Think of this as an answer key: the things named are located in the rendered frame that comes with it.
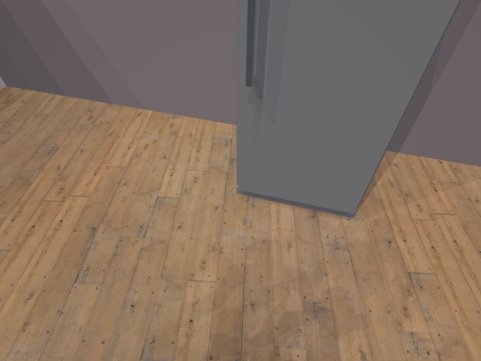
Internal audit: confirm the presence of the fridge door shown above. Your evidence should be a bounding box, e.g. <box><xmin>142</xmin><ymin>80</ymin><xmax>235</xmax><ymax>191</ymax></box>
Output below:
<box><xmin>238</xmin><ymin>0</ymin><xmax>459</xmax><ymax>214</ymax></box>

